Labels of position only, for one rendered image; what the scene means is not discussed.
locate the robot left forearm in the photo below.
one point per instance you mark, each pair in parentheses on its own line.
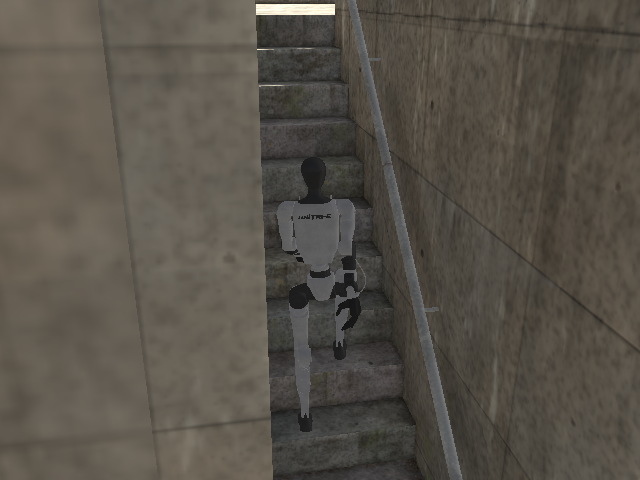
(295,253)

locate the robot right forearm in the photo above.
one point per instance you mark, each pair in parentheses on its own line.
(350,274)

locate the right robot hand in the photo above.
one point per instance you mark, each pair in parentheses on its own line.
(355,310)

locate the robot left upper arm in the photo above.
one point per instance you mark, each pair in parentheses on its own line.
(285,223)

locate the right robot shin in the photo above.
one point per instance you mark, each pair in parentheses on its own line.
(340,319)

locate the robot right upper arm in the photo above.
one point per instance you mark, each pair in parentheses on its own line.
(347,225)

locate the robot left foot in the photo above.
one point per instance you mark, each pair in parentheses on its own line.
(305,423)

